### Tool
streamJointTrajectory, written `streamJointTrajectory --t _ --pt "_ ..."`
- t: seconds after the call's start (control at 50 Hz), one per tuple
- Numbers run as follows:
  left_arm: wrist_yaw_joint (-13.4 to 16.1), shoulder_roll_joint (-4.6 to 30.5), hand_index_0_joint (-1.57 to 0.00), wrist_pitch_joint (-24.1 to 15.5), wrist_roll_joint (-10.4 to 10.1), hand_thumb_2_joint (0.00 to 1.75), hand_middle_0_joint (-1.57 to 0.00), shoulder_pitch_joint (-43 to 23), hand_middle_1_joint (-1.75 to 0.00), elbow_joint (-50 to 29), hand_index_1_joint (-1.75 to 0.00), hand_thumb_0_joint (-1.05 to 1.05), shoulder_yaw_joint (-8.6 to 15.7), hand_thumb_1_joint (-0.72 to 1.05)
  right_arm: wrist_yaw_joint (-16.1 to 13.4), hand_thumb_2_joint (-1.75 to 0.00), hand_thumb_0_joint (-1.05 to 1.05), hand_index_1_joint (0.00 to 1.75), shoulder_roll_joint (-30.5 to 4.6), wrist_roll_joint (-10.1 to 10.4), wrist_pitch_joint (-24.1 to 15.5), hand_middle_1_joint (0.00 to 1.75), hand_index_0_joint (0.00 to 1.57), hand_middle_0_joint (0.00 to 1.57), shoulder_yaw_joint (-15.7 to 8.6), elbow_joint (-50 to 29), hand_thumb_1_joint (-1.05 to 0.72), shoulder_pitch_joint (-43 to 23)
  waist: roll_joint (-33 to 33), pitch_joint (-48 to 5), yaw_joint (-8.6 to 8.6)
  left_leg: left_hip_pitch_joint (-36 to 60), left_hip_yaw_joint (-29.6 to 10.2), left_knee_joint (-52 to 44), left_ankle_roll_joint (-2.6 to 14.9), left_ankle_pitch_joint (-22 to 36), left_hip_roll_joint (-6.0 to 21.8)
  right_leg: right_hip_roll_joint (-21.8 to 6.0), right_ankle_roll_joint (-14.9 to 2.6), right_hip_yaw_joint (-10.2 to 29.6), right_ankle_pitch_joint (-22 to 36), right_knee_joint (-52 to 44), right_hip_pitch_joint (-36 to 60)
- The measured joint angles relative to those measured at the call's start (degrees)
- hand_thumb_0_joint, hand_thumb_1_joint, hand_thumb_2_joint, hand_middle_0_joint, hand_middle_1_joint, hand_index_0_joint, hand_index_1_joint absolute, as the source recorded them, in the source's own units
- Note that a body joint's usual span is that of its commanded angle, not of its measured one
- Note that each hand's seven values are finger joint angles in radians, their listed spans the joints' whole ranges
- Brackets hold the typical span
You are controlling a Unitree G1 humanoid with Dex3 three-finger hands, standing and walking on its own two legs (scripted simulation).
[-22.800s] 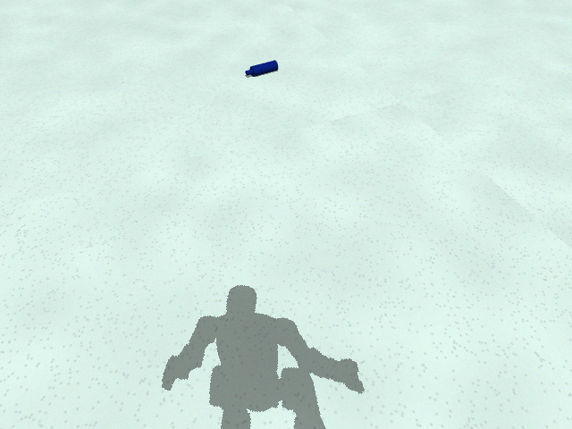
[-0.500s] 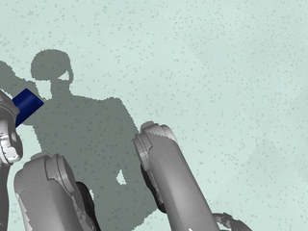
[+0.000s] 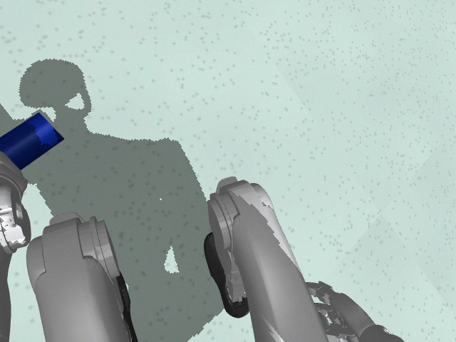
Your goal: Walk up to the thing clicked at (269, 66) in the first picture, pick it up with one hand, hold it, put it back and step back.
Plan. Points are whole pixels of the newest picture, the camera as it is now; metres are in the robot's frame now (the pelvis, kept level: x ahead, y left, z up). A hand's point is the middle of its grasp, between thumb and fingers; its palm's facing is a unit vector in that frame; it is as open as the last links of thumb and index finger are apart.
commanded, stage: rest palm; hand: left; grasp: from above
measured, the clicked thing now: out of the picture +0.44 +0.32 -0.28
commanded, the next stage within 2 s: close in 1.02 s
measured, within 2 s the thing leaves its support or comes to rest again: neither
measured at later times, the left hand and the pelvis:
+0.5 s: hand (0, 155) +0.44 +0.30 -0.23, palm faces -0.32 -0.30 -0.90, open 14.5 cm; pelvis -0.01 +0.00 -0.01, yaw -3 degrees
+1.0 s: hand out of the picture +0.44 +0.31 -0.25, palm faces -0.32 -0.30 -0.90, open 14.4 cm; pelvis -0.01 +0.01 +0.00, yaw -4 degrees
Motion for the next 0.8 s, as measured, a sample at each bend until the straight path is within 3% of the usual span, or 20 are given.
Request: streamJointTrajectory --t 0.2,0.42,0.68,0.8 --pt "0.3 4.4 -0.07 -1.3 0.1 1.01 -0.09 -0.3 -0.97 0.5 -1.0 0.0 3.3 -0.58 2.2 -0.9 0.0 0.3 -0.3 -0.9 -0.6 0.3 0.2 0.2 3.4 -0.8 -0.9 3.1 -1.3 4.5 -2.48 0.7 -1.1 0.7 -0.13 -0.4 0.4 0.6 0.38 -0.9 0.5 -0.1 0.5" --pt "1.0 8.4 -0.06 -3.0 -0.7 1.03 -0.1 -0.2 -0.96 1.6 -0.99 0.0 3.4 -0.59 2.9 -0.9 0.0 0.3 -1.2 -1.7 -1.9 0.3 0.2 0.2 5.3 -0.1 -0.91 5.3 -2.4 7.2 -3.57 0.8 -2.6 2.0 -0.18 -0.1 0.5 1.1 0.58 -2.0 1.4 0.2 1.0" --pt "2.3 10.9 -0.07 -3.5 1.1 1.02 -0.1 -0.8 -0.96 5.2 -0.99 0.0 2.7 -0.59 3.1 -0.9 0.0 0.3 -1.4 -1.9 -3.5 0.3 0.2 0.2 6.9 -1.6 -0.91 4.0 -3.2 7.0 -4.69 1.3 -3.5 2.4 0.22 -0.2 0.4 1.3 0.85 -2.8 1.4 -0.5 2.3" --pt "2.6 12.3 -0.07 -3.5 0.8 1.02 -0.1 -1.4 -0.96 5.6 -0.99 0.0 2.3 -0.59 3.3 -0.9 0.0 0.3 -1.6 -2.4 -4.3 0.3 0.2 0.2 7.4 -2.4 -0.91 3.2 -4.0 8.2 -4.88 1.3 -3.7 2.4 0.5 0.1 0.2 1.2 1.1 -2.9 1.7 -0.8 2.7"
